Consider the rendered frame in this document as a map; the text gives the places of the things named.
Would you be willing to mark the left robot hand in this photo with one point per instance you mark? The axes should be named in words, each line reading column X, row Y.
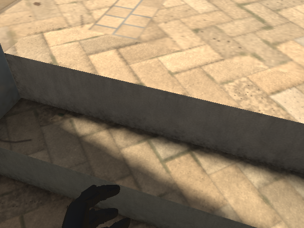
column 78, row 214

